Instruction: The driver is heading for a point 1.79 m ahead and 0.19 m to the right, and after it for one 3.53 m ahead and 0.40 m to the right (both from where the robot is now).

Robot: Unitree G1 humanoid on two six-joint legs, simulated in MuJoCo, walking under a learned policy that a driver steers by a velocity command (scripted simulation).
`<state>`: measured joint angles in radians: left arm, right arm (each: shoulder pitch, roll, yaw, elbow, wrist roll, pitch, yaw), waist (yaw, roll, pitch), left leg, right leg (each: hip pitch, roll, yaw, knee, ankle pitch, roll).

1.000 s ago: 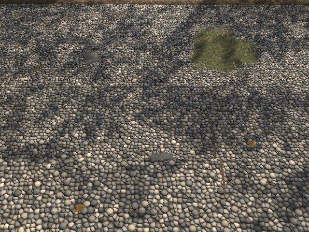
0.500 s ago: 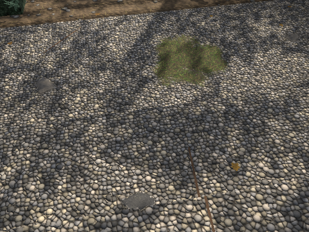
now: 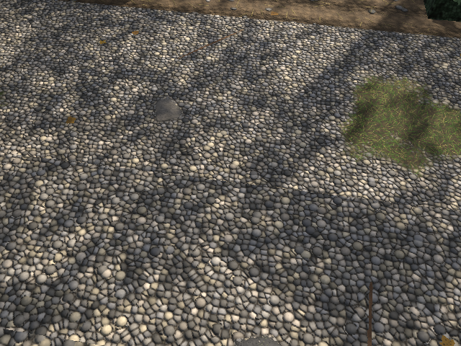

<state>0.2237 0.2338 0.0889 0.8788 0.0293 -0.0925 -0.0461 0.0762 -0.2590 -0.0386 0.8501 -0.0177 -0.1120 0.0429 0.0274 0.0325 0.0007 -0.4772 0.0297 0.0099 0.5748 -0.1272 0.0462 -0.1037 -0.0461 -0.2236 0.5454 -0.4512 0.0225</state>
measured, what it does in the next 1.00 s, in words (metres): steps on the spot: right foot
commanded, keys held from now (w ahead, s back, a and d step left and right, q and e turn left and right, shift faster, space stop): no key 1.00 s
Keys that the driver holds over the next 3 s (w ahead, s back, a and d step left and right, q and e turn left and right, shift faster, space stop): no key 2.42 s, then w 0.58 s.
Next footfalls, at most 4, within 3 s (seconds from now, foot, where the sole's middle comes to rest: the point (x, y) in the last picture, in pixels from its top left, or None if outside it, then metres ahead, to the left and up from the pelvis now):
0.20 right None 0.04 -0.14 -0.76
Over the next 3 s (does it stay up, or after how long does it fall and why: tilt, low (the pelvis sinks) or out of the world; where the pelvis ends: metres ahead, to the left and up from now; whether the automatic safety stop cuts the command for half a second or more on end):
stays up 0.25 0.02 0.00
